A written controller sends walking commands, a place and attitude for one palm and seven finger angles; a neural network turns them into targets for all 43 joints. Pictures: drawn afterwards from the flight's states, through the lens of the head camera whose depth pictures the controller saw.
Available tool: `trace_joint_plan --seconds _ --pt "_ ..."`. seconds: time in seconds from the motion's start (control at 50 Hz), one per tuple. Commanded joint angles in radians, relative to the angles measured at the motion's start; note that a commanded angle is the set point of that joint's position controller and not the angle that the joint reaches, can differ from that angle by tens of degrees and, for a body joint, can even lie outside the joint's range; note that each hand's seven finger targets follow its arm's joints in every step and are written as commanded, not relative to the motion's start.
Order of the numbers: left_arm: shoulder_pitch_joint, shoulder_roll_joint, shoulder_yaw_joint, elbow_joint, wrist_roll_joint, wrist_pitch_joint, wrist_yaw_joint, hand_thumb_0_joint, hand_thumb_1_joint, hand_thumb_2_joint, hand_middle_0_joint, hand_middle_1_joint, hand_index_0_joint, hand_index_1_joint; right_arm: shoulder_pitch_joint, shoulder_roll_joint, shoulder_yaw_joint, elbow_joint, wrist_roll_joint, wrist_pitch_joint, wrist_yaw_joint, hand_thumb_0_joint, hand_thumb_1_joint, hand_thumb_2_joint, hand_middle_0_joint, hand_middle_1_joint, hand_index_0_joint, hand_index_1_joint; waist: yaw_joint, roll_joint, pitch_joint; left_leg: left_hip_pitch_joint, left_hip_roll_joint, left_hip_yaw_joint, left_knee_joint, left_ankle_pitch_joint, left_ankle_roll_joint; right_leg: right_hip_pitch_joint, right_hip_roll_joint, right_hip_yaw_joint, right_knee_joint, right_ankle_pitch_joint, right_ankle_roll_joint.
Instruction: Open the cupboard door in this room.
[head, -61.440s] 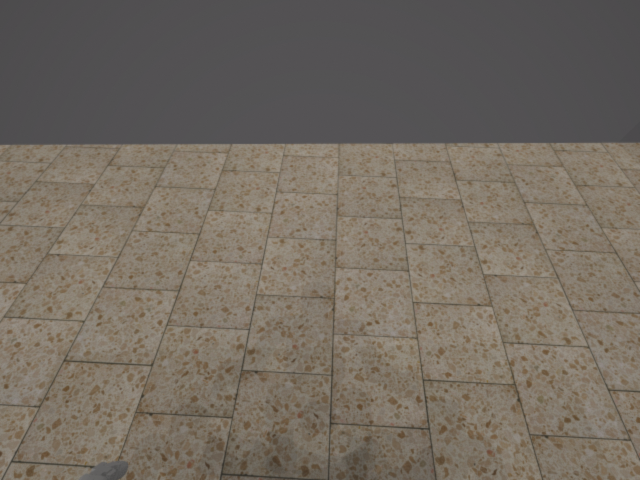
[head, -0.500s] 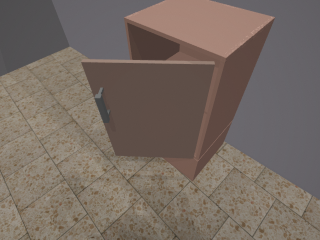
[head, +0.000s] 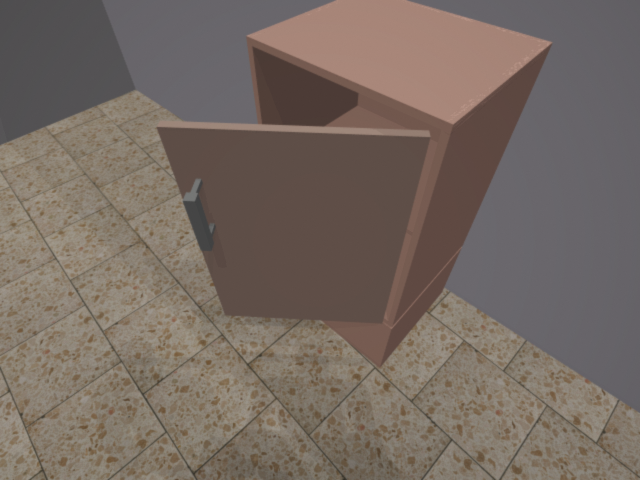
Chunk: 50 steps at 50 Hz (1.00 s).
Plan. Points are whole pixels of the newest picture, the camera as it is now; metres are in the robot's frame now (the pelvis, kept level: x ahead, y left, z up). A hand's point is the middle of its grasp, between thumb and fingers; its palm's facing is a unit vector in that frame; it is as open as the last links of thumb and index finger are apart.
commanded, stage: raise the hand with hooked fingers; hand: left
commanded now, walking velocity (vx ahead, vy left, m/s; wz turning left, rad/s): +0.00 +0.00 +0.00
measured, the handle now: (202, 215) +0.55 +0.26 -0.04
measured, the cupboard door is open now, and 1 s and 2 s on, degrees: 39 39 39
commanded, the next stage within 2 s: none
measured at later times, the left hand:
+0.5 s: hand (193, 469) +0.15 +0.17 -0.06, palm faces -0.02 -1.00 +0.01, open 8.5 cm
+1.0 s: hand (141, 434) +0.18 +0.24 -0.05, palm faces +0.01 -1.00 -0.06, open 11.5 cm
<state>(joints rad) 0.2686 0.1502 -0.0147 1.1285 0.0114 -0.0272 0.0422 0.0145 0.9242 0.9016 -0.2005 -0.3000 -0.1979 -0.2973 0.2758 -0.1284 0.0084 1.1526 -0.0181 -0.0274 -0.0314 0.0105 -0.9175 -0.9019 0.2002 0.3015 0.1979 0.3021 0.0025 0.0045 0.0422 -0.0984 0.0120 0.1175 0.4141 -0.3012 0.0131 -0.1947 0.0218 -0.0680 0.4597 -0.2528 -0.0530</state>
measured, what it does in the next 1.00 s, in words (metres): lowers itself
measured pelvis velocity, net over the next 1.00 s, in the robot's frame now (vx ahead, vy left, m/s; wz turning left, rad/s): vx -0.06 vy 0.01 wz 0.06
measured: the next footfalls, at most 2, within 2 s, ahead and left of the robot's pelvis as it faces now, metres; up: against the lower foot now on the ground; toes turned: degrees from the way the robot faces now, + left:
none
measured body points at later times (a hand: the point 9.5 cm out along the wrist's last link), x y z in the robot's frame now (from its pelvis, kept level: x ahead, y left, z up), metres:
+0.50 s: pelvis -0.05 -0.01 -0.08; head -0.01 +0.00 +0.36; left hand +0.14 +0.22 -0.06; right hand +0.20 -0.26 -0.10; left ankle -0.05 +0.10 -0.74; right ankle +0.00 -0.08 -0.74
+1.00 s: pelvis -0.06 +0.01 -0.09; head +0.02 +0.01 +0.36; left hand +0.17 +0.29 -0.04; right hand +0.10 -0.23 -0.18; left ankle -0.05 +0.10 -0.74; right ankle +0.00 -0.08 -0.74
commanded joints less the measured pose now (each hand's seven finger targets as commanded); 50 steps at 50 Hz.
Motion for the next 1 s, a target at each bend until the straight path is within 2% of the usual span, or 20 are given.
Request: trace_joint_plan --seconds 0.0,0.06,0.08,0.1,0.12,0.14,0.16,0.18,0.2,0.22,0.28,0.34,0.36,0.44,0.5,0.54,0.62,0.74,0.84,0.98 --pt "0.057 0.091 0.02 -0.035 -0.003 -0.011 0.0 0.0 0.9 0.9 -0.2 -0.3 -0.2 -0.3 0.087 -0.094 -0.011 -0.011 0.005 -0.01 -0.009 0.0 -0.9 -0.9 0.2 0.3 0.2 0.3 -0.007 -0.005 0.01 -0.038 0.113 -0.109 -0.081 0.205 0.02 0.033 -0.139 0.146 -0.065 0.303 -0.01" --pt "0.054 0.093 0.021 -0.036 -0.002 -0.01 -0.001 0.0 0.9 0.9 -0.2 -0.3 -0.2 -0.3 0.079 -0.097 -0.012 -0.013 0.005 -0.01 -0.01 0.0 -0.9 -0.9 0.2 0.3 0.2 0.3 -0.005 -0.001 0.016 -0.035 0.114 -0.105 -0.083 0.204 0.02 0.028 -0.138 0.147 -0.069 0.299 -0.009" --pt "0.157 0.122 0.029 0.012 0.008 -0.021 0.041 0.0 0.9 0.9 -0.2 -0.3 -0.2 -0.3 -0.025 -0.137 -0.024 -0.085 0.018 -0.013 -0.003 0.0 -0.9 -0.9 0.2 0.3 0.2 0.3 0.035 -0.031 0.001 -0.109 0.126 -0.046 0.162 0.326 -0.006 0.044 -0.202 0.182 -0.031 0.812 0.052" --pt "-0.594 0.34 0.12 -1.501 -0.204 -0.236 0.018 0.0 0.877 0.89 -0.202 -0.315 -0.202 -0.315 -0.003 -0.314 -0.034 -0.447 0.07 -0.167 -0.044 0.0 -0.9 -0.9 0.2 0.3 0.2 0.3 -0.079 0.143 -0.486 0.083 0.0 -0.118 0.014 0.446 0.011 0.152 -0.105 0.148 0.035 0.595 0.014" --pt "-0.196 0.277 0.132 -1.266 -0.118 -0.187 0.061 0.0 0.853 0.88 -0.203 -0.33 -0.203 -0.33 -0.089 -0.238 -0.026 -0.404 0.045 -0.245 -0.072 0.0 -0.9 -0.9 0.2 0.3 0.2 0.3 0.006 0.3 -0.486 0.119 0.024 -0.105 0.007 0.59 0.013 0.109 -0.053 0.115 0.062 0.331 -0.012" --pt "0.092 0.057 0.016 -1.074 -0.148 -0.053 0.084 0.0 0.83 0.87 -0.205 -0.345 -0.205 -0.345 -0.079 -0.187 -0.039 -0.406 0.062 -0.265 -0.062 0.0 -0.9 -0.9 0.2 0.3 0.2 0.3 -0.019 0.227 -0.288 0.044 0.053 -0.134 0.0 0.58 -0.024 -0.024 -0.05 0.049 0.06 0.133 0.007" --pt "0.048 -0.029 -0.027 -1.042 -0.178 -0.052 0.061 0.0 0.807 0.86 -0.207 -0.36 -0.207 -0.36 -0.06 -0.219 -0.039 -0.376 0.066 -0.268 -0.058 0.0 -0.9 -0.9 0.2 0.3 0.2 0.3 -0.056 0.035 -0.107 -0.034 0.057 -0.145 0.027 0.48 -0.012 -0.129 -0.043 0.011 0.046 0.117 0.028" --pt "-0.036 0.021 0.018 -1.063 -0.189 -0.105 0.037 0.0 0.783 0.85 -0.208 -0.375 -0.208 -0.375 -0.076 -0.26 -0.06 -0.437 0.056 -0.282 -0.046 0.0 -0.9 -0.9 0.2 0.3 0.2 0.3 -0.072 -0.059 -0.018 -0.123 0.038 -0.166 0.078 0.362 0.005 -0.195 -0.044 -0.003 0.04 0.125 0.033" --pt "-0.023 0.058 0.064 -1.039 -0.19 -0.165 0.007 0.0 0.76 0.84 -0.21 -0.39 -0.21 -0.39 -0.052 -0.281 -0.075 -0.46 0.038 -0.289 -0.037 0.0 -0.9 -0.9 0.2 0.3 0.2 0.3 -0.084 -0.15 -0.06 -0.179 0.018 -0.153 0.14 0.273 0.008 -0.242 -0.044 -0.014 0.063 0.121 0.038" --pt "0.108 0.027 0.088 -0.942 -0.202 -0.225 -0.033 0.0 0.737 0.83 -0.212 -0.405 -0.212 -0.405 -0.061 -0.273 -0.084 -0.492 0.026 -0.291 -0.029 0.0 -0.9 -0.9 0.2 0.3 0.2 0.3 -0.049 -0.23 -0.067 -0.275 0.006 -0.144 0.187 0.185 0.004 -0.286 -0.044 -0.023 0.103 0.06 0.042" --pt "0.302 -0.007 0.121 -0.868 -0.25 -0.442 -0.198 0.0 0.667 0.8 -0.217 -0.45 -0.217 -0.45 -0.119 -0.256 -0.092 -0.602 0.027 -0.303 0.016 0.0 -0.9 -0.9 0.2 0.3 0.2 0.3 0.039 -0.223 -0.141 -0.49 -0.032 -0.108 0.322 0.075 -0.021 -0.332 -0.048 0.006 0.265 0.0 0.026" --pt "0.274 0.114 0.215 -0.858 -0.259 -0.656 -0.379 0.0 0.597 0.77 -0.222 -0.495 -0.222 -0.495 -0.144 -0.269 -0.111 -0.685 0.026 -0.295 0.056 0.0 -0.9 -0.9 0.2 0.3 0.2 0.3 0.05 -0.069 -0.201 -0.635 -0.055 -0.09 0.484 0.023 -0.034 -0.383 -0.067 0.093 0.398 -0.005 0.003" --pt "0.243 0.154 0.248 -0.87 -0.26 -0.677 -0.408 0.0 0.573 0.76 -0.223 -0.51 -0.223 -0.51 -0.154 -0.272 -0.112 -0.713 0.034 -0.284 0.058 0.0 -0.9 -0.9 0.2 0.3 0.2 0.3 0.061 -0.088 -0.239 -0.695 -0.057 -0.081 0.519 0.003 -0.024 -0.406 -0.068 0.106 0.428 -0.043 0.004" --pt "0.003 0.214 0.277 -1.074 -0.32 -0.595 -0.412 0.0 0.48 0.72 -0.23 -0.57 -0.23 -0.57 -0.173 -0.271 -0.099 -0.829 0.054 -0.245 0.031 0.0 -0.9 -0.9 0.2 0.3 0.2 0.3 0.044 -0.044 -0.313 -0.804 -0.059 -0.077 0.596 -0.134 0.004 -0.463 -0.07 0.205 0.411 -0.318 0.021" --pt "-0.089 0.222 0.271 -1.294 -0.314 -0.596 -0.361 0.0 0.41 0.69 -0.235 -0.615 -0.235 -0.615 -0.118 -0.245 -0.086 -0.833 0.053 -0.24 0.012 0.0 -0.9 -0.9 0.2 0.3 0.2 0.3 0.006 0.073 -0.398 -0.74 -0.032 -0.098 0.621 -0.087 0.018 -0.464 -0.056 0.186 0.426 -0.259 0.023" --pt "-0.151 0.221 0.226 -1.383 -0.3 -0.606 -0.356 0.0 0.363 0.67 -0.238 -0.645 -0.238 -0.645 -0.094 -0.25 -0.073 -0.814 0.046 -0.242 0.001 0.0 -0.9 -0.9 0.2 0.3 0.2 0.3 -0.039 0.06 -0.425 -0.716 -0.014 -0.121 0.646 -0.046 0.026 -0.496 -0.039 0.165 0.459 -0.174 0.027" --pt "-0.135 0.216 0.197 -1.282 -0.291 -0.552 -0.399 0.0 0.27 0.63 -0.245 -0.705 -0.245 -0.705 -0.087 -0.258 -0.055 -0.758 0.05 -0.259 -0.015 0.0 -0.9 -0.9 0.2 0.3 0.2 0.3 -0.065 0.072 -0.377 -0.742 -0.004 -0.148 0.646 -0.058 0.025 -0.545 -0.027 0.116 0.465 -0.173 0.028" --pt "-0.087 0.297 0.337 -1.118 -0.356 -0.386 -0.462 0.0 0.13 0.57 -0.255 -0.795 -0.255 -0.795 -0.107 -0.259 -0.043 -0.758 0.063 -0.256 -0.031 0.0 -0.9 -0.9 0.2 0.3 0.2 0.3 0.002 -0.007 -0.415 -0.784 -0.014 -0.153 0.6 -0.053 0.017 -0.422 -0.035 0.118 0.425 -0.224 0.031" --pt "-0.065 0.311 0.394 -1.129 -0.378 -0.403 -0.441 0.0 0.013 0.52 -0.263 -0.87 -0.263 -0.87 -0.104 -0.244 -0.046 -0.75 0.054 -0.266 -0.025 0.0 -0.9 -0.9 0.2 0.3 0.2 0.3 0.022 -0.03 -0.429 -0.78 -0.015 -0.151 0.575 0.004 0.015 -0.376 -0.04 0.11 0.425 -0.157 0.031" --pt "-0.103 0.306 0.376 -1.09 -0.371 -0.463 -0.471 0.0 -0.15 0.45 -0.275 -0.975 -0.275 -0.975 -0.057 -0.272 -0.059 -0.734 0.056 -0.279 -0.021 0.0 -0.9 -0.9 0.2 0.3 0.2 0.3 -0.009 0.007 -0.387 -0.731 -0.017 -0.146 0.544 -0.022 0.016 -0.461 -0.035 0.072 0.433 -0.165 0.031"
